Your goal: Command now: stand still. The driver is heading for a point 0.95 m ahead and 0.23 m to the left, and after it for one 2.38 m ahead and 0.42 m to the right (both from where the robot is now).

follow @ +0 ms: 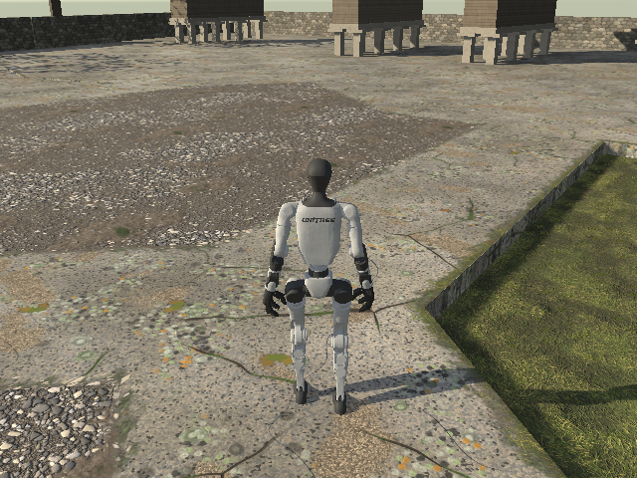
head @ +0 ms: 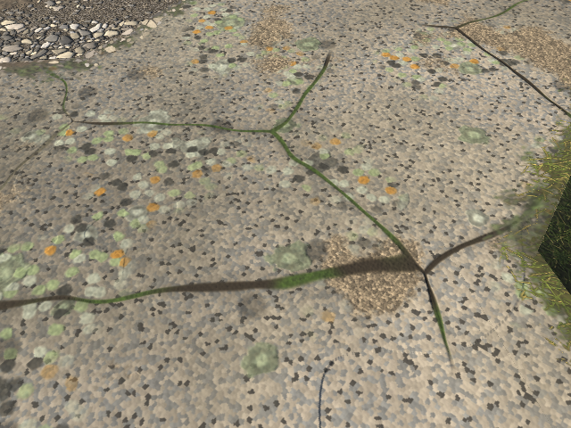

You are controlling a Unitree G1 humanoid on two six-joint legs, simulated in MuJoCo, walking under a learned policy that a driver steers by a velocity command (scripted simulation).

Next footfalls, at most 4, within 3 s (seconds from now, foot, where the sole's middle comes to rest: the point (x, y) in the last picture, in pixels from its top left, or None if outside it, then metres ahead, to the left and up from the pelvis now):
1.08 right None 0.12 -0.10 -0.78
1.54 left None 0.45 0.04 -0.78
2.08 right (299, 325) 0.82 -0.01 -0.78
2.56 left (182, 307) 0.89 0.31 -0.78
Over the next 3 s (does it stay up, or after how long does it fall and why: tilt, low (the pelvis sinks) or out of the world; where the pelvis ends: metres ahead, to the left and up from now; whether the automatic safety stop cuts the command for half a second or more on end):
stays up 0.86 0.17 -0.01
